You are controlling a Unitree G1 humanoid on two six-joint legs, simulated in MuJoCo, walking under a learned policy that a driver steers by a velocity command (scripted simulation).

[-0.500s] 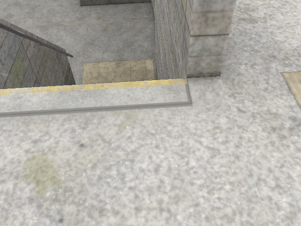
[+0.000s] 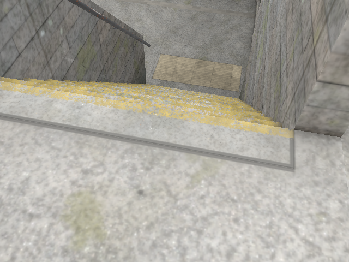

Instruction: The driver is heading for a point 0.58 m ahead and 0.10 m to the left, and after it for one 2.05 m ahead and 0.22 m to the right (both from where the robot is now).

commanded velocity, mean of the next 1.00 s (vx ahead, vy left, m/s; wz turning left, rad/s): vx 0.43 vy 0.00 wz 0.43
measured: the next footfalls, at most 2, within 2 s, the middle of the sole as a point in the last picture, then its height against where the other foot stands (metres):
right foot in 0.34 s outside the picture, level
left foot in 0.84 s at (116, 241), level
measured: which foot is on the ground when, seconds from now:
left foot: down 0.00-0.36, up 0.38-0.82, down 0.84-1.00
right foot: up 0.00-0.32, down 0.34-0.84, up 0.86-1.00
